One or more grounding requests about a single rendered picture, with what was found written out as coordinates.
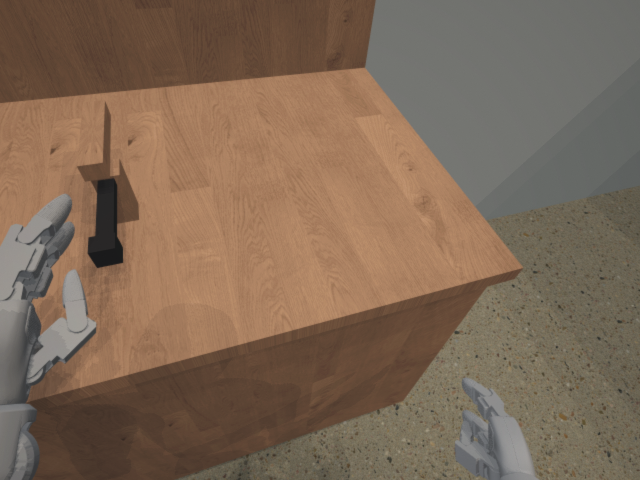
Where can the tap lever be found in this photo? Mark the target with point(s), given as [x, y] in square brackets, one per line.
[105, 248]

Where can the robot left forearm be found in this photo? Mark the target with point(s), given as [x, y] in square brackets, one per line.
[19, 451]

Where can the robot right hand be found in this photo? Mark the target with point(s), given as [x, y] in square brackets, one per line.
[501, 448]

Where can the robot left hand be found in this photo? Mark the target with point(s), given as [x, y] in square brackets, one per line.
[26, 257]

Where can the counter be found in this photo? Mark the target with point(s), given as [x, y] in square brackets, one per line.
[294, 255]

